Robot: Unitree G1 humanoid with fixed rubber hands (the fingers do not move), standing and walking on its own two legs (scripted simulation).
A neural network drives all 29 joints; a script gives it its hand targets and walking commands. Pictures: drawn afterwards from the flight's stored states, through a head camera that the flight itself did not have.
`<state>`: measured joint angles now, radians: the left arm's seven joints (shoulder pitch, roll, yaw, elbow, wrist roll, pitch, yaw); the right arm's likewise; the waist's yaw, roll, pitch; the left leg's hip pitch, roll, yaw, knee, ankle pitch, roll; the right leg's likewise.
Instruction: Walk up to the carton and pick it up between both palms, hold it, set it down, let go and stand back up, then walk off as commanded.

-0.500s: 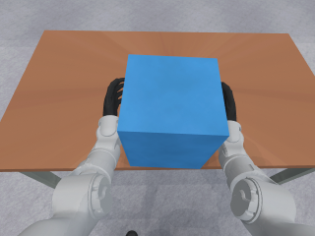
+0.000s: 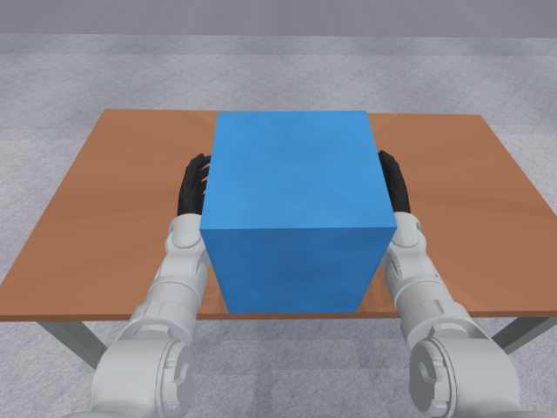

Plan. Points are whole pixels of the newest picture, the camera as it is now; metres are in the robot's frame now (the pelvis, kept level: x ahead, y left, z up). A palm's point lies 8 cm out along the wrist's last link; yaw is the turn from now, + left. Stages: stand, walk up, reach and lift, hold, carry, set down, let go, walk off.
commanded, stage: reach and lift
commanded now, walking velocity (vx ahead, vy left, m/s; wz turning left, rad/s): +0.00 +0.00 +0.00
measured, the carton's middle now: (292, 219) +0.40 +0.01 +0.08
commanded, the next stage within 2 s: hold in 1.30 s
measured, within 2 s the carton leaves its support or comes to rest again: neither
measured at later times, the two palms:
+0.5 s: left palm (176, 180) +0.39 +0.16 +0.17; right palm (406, 184) +0.39 -0.14 +0.17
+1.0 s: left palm (155, 179) +0.37 +0.18 +0.19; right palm (401, 178) +0.38 -0.12 +0.20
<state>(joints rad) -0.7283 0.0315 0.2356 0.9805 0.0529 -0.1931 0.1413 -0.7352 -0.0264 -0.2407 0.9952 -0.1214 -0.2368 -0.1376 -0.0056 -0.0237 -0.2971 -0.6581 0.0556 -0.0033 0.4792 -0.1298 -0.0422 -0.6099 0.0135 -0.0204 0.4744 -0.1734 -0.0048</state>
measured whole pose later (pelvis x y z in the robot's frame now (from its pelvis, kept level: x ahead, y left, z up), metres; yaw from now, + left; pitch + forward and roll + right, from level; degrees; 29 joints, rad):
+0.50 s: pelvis -0.01 +0.00 +0.01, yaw +0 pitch +3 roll -1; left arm -0.85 0.06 0.30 0.96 0.21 0.21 0.08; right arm -0.84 -0.04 -0.24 1.00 -0.11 0.11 -0.14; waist -0.01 -0.02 -0.19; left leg -0.37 0.05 0.00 0.44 -0.13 -0.03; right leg -0.31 0.01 -0.02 0.43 -0.17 0.00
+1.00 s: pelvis +0.00 +0.01 +0.01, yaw +2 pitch -2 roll -2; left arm -0.69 0.03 0.30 0.60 0.22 0.43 0.04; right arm -0.79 0.01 -0.22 0.87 -0.02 0.21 -0.14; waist -0.07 -0.03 -0.15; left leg -0.25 0.04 -0.03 0.43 -0.15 -0.02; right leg -0.15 0.00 -0.04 0.36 -0.17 0.00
